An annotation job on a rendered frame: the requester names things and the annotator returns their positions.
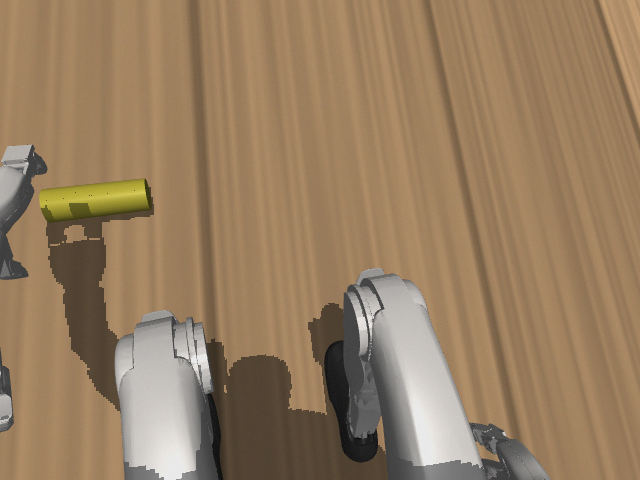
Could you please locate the can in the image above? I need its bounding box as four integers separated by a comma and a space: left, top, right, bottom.
39, 178, 152, 223

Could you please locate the right robot foot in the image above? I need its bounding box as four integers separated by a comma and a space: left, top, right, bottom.
324, 340, 378, 462

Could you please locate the left robot hand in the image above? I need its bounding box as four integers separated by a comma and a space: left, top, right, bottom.
0, 145, 47, 280

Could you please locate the left robot foot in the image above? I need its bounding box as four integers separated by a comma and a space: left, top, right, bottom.
207, 393, 223, 480

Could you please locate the right robot hand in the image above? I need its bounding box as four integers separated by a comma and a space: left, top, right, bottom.
469, 423, 551, 480

